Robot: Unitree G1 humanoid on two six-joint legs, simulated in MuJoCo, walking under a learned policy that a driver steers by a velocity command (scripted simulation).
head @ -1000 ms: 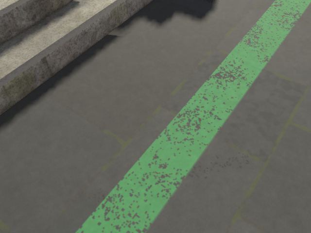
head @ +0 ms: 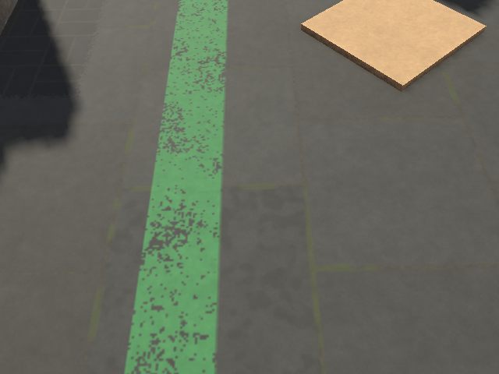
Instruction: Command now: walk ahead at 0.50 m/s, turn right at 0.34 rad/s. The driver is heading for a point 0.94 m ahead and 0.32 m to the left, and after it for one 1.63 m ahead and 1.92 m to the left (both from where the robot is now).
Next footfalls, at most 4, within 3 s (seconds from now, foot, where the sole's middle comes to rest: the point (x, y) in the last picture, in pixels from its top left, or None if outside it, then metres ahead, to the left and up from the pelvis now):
0.44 left None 0.42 0.15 -0.76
0.90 right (255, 270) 0.73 0.01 -0.76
1.42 left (129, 243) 0.83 0.39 -0.76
1.88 right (152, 184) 1.06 0.34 -0.76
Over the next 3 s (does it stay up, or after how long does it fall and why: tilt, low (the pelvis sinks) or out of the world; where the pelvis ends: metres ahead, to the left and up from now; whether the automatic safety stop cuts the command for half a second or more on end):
stays up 0.96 0.38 0.01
